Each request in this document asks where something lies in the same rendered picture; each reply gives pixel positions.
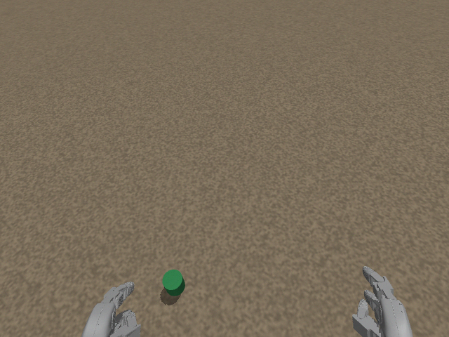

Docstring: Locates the left robot hand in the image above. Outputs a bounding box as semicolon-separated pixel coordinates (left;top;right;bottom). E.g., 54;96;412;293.
81;282;141;337

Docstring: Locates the right robot hand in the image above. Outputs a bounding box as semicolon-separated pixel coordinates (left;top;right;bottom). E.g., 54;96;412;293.
352;266;413;337

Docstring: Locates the tin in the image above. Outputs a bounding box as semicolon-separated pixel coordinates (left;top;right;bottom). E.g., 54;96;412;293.
162;270;185;296

